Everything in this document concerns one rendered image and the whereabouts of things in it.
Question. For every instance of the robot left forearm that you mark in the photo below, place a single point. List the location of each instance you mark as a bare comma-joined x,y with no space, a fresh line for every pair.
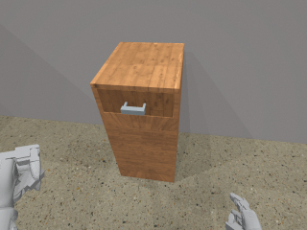
8,217

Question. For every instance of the robot right hand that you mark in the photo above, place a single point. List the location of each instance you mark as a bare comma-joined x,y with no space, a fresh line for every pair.
247,220

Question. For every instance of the robot left hand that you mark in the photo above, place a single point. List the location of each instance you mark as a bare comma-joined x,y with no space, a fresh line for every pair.
28,167

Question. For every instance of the handle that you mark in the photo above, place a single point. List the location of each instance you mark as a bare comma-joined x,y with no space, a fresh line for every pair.
133,110

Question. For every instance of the cabinet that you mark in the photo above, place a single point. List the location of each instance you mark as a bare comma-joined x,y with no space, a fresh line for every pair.
144,146

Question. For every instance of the drawer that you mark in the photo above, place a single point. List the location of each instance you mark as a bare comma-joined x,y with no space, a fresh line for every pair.
158,103

